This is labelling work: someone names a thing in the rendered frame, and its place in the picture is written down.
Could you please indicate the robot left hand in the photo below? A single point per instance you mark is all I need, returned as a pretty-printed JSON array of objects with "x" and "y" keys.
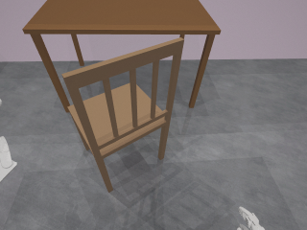
[{"x": 6, "y": 162}]

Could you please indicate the chair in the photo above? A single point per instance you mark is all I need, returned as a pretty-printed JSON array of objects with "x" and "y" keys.
[{"x": 117, "y": 118}]

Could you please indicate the table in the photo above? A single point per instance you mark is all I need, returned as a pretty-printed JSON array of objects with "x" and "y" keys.
[{"x": 120, "y": 17}]

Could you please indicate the robot right hand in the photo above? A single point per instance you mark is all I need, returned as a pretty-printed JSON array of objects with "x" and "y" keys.
[{"x": 251, "y": 220}]

